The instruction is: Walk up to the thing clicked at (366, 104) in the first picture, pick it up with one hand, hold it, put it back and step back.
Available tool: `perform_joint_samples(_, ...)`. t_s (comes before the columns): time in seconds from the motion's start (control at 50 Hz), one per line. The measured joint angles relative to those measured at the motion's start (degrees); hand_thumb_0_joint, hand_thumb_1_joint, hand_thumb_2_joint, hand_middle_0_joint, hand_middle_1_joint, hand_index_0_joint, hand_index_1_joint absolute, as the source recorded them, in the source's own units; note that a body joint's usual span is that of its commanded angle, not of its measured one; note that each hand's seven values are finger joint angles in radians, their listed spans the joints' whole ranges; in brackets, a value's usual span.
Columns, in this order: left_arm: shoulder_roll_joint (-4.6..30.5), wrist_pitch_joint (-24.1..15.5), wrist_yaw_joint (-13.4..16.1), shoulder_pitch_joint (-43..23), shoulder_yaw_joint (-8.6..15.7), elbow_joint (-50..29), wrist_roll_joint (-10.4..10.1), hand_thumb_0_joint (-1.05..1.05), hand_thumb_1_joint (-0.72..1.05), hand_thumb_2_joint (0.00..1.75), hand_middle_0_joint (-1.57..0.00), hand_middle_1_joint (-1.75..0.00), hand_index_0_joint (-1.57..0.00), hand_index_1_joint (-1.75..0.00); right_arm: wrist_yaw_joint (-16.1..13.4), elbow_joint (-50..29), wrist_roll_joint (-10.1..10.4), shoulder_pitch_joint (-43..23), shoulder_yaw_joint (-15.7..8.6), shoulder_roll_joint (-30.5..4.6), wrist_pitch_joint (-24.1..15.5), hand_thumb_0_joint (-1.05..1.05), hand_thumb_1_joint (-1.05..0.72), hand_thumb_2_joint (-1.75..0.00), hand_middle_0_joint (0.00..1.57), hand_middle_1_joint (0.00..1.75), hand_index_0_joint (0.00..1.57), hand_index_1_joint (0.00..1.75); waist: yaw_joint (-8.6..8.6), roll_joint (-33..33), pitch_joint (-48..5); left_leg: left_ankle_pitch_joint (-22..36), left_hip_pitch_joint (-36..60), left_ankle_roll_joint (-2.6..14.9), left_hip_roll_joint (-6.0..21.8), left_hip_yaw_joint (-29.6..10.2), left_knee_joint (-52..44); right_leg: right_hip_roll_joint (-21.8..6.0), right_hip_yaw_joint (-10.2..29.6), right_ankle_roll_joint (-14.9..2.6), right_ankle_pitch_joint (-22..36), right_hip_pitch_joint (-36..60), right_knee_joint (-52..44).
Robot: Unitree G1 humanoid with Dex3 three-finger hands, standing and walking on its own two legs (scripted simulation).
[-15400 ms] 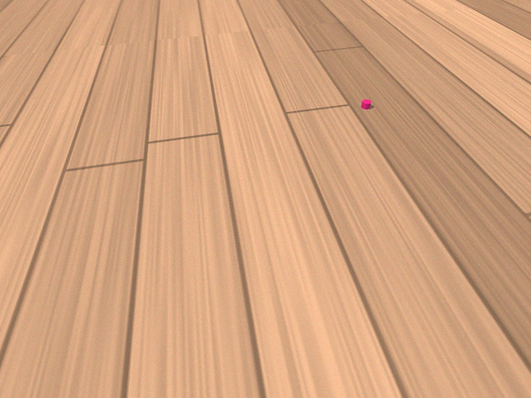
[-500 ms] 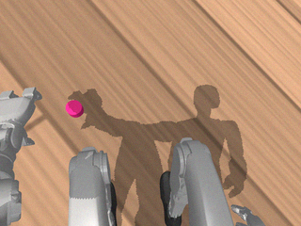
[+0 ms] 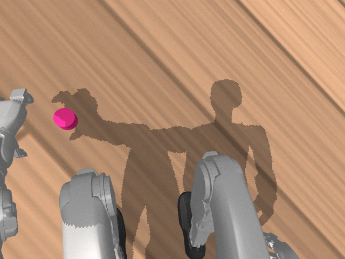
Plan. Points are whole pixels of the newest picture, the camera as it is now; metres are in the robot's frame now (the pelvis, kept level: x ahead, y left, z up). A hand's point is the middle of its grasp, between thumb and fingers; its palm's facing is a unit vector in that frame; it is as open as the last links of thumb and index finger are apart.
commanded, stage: rise first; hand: left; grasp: from above
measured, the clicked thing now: (66, 119) +0.49 +0.26 -0.32
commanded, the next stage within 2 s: approach in 0.50 s
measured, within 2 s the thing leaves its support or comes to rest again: neither
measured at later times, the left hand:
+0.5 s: hand (22, 129) +0.43 +0.33 -0.20, palm faces -0.45 -0.08 -0.89, open 14.1 cm
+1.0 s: hand (64, 98) +0.51 +0.24 -0.20, palm faces -0.38 -0.03 -0.92, open 14.1 cm
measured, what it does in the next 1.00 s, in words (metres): stands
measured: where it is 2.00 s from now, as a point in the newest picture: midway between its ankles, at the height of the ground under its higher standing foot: (155, 245)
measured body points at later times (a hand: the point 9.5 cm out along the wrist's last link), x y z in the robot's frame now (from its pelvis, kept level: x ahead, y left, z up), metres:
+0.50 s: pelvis +0.00 +0.00 -0.01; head +0.26 +0.08 +0.36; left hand +0.45 +0.33 -0.15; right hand +0.07 -0.28 -0.12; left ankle +0.08 +0.12 -0.31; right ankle +0.10 -0.12 -0.31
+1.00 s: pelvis +0.00 +0.00 -0.02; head +0.27 +0.06 +0.34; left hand +0.53 +0.24 -0.15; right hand +0.03 -0.28 -0.11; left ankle +0.08 +0.12 -0.31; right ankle +0.10 -0.12 -0.31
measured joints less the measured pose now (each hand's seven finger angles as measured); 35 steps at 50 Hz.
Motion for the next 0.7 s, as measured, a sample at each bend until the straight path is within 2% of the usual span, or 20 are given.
perform_joint_samples(0.22,0.3,1.2,0.1,0.5,0.4,-0.7,-0.6,0.0,-0.49,0.96,-0.14,-0.96,-0.14,-0.96,0.1,0.1,-0.6,0.5,0.2,-0.2,0.1,0.0,-0.91,-0.91,0.2,0.3,0.2,0.3,-0.76,-0.3,0.3,-1.0,-0.8,0.06,0.1,-0.4,1.5,0.3,-0.3,0.18,-0.6,-0.7,1.1)
perform_joint_samples(0.64,0.9,2.0,0.7,-0.6,-0.7,0.8,-0.6,0.0,-0.54,1.0,-0.09,-1.02,-0.09,-1.02,0.9,-0.7,-0.3,0.7,1.7,-0.4,-0.7,0.0,-0.91,-0.91,0.2,0.3,0.2,0.3,-1.87,-0.5,1.2,-0.8,-1.8,0.47,0.0,-0.7,2.9,0.3,-0.5,0.62,-0.4,-1.2,2.0)
perform_joint_samples(0.7,1.1,2.2,0.9,-1.5,-1.8,1.7,-0.6,0.0,-0.55,1.01,-0.09,-1.02,-0.09,-1.02,0.9,-0.7,-0.4,0.8,1.9,-0.5,-1.0,0.0,-0.91,-0.91,0.2,0.3,0.2,0.3,-2.15,-0.6,1.4,-0.7,-2.0,0.43,0.0,-0.8,3.2,0.3,-0.5,0.59,-0.3,-1.4,2.2)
